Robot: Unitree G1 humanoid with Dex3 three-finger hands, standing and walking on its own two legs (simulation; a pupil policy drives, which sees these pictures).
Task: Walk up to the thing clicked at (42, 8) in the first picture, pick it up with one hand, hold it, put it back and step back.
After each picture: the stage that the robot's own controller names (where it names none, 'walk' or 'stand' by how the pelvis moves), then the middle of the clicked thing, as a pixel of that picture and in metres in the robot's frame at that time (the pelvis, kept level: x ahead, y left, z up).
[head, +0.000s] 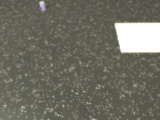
stand; (42, 6) +2.15 +0.59 -0.72
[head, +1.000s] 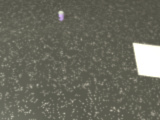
walk; (61, 15) +2.07 +0.25 -0.70
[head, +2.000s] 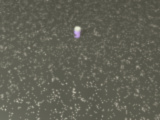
walk; (77, 32) +1.45 +0.06 -0.71
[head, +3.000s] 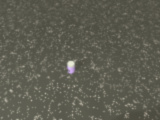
walk; (71, 67) +0.95 +0.10 -0.71
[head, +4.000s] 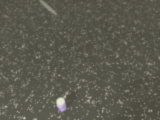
walk; (61, 104) +0.59 +0.20 -0.69
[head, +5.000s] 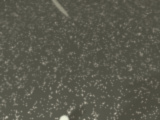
stand; out of the picture +0.41 +0.18 -0.70
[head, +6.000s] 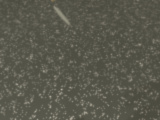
stand; out of the picture +0.38 +0.16 -0.72
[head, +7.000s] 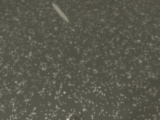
stand; out of the picture +0.38 +0.17 -0.72
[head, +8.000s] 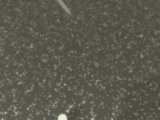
stand; out of the picture +0.41 +0.17 -0.71
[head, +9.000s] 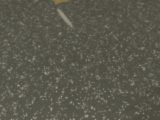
stand; out of the picture +0.37 +0.17 -0.72
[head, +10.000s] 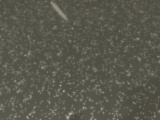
stand; out of the picture +0.38 +0.18 -0.72
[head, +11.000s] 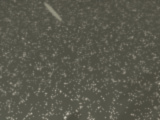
stand; out of the picture +0.39 +0.19 -0.72
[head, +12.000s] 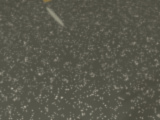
stand; out of the picture +0.36 +0.18 -0.73
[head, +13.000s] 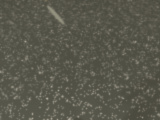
stand; out of the picture +0.36 +0.18 -0.73
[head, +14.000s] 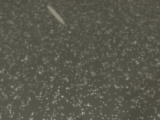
go down; out of the picture +0.35 +0.17 -0.73
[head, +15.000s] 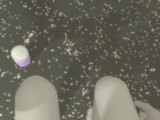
go down; (21, 56) +0.44 +0.24 -0.32
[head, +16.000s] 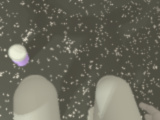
approach; (19, 55) +0.43 +0.26 -0.30
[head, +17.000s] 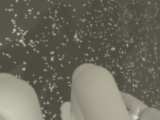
close in; out of the picture +0.40 +0.30 -0.22
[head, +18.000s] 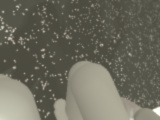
close; out of the picture +0.39 +0.30 -0.22
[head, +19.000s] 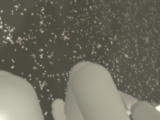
lift; out of the picture +0.36 +0.28 -0.22
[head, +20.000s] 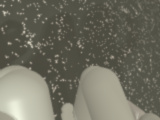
lift; out of the picture +0.32 +0.26 -0.19
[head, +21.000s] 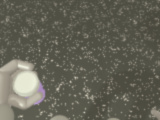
lift; (30, 88) +0.31 +0.18 +0.01
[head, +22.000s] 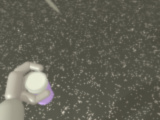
hold; (40, 88) +0.32 +0.16 +0.01
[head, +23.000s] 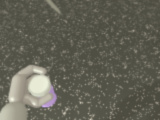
hold; (43, 91) +0.31 +0.16 +0.00
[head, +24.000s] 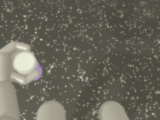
crouch; (29, 67) +0.39 +0.19 -0.07
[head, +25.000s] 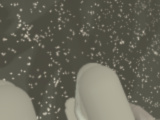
lower; out of the picture +0.40 +0.30 -0.20
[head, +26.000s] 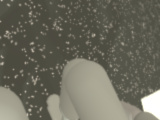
lower; out of the picture +0.41 +0.31 -0.23
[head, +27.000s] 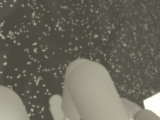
lower; out of the picture +0.41 +0.32 -0.22
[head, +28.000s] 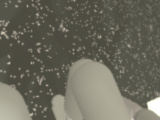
lower; out of the picture +0.40 +0.32 -0.22
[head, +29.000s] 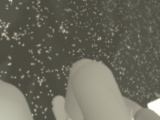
loosen; out of the picture +0.39 +0.30 -0.22
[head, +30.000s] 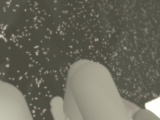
withdraw; out of the picture +0.39 +0.29 -0.22
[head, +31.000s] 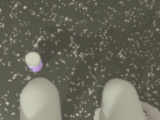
stand; (34, 62) +0.44 +0.24 -0.33
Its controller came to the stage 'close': yes
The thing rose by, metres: 0.71
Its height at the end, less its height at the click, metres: +0.00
